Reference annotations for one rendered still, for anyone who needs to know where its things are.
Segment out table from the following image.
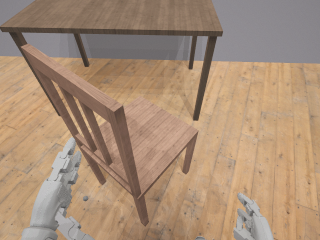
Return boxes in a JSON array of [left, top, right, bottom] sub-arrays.
[[0, 0, 223, 121]]

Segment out robot right hand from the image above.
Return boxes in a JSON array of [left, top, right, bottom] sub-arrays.
[[233, 192, 274, 240]]

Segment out robot left forearm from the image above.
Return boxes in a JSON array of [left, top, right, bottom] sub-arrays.
[[21, 226, 58, 240]]

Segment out chair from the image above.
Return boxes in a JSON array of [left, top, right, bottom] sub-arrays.
[[21, 43, 199, 226]]

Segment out robot left hand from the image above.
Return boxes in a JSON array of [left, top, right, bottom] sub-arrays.
[[30, 137, 95, 240]]

